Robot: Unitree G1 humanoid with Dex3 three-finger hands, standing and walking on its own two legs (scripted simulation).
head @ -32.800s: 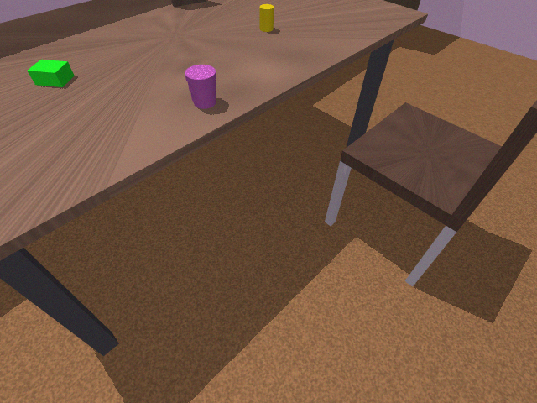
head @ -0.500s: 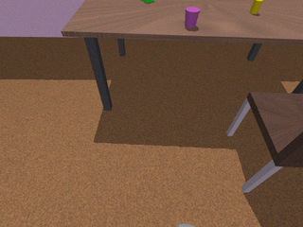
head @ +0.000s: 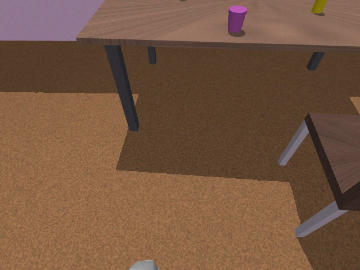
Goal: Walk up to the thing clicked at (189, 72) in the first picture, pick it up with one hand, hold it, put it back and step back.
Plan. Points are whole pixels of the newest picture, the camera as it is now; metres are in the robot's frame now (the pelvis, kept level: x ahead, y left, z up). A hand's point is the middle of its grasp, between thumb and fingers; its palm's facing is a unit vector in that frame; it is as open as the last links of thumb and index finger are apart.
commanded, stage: step back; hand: right
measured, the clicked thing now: (236, 19) +1.09 -0.23 +0.03
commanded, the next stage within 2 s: stand in 0.30 s
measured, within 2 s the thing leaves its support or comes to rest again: neither
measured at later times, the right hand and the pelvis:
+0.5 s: hand out of the picture +0.14 -0.23 -0.13, palm faces +0.00 +0.94 -0.33, open 7.4 cm; pelvis +0.02 +0.02 +0.01, yaw -1 degrees
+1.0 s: hand out of the picture +0.07 -0.24 -0.14, palm faces +0.01 +0.94 -0.33, open 7.4 cm; pelvis +0.03 +0.01 +0.02, yaw -2 degrees
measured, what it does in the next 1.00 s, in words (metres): steps on the spot: left foot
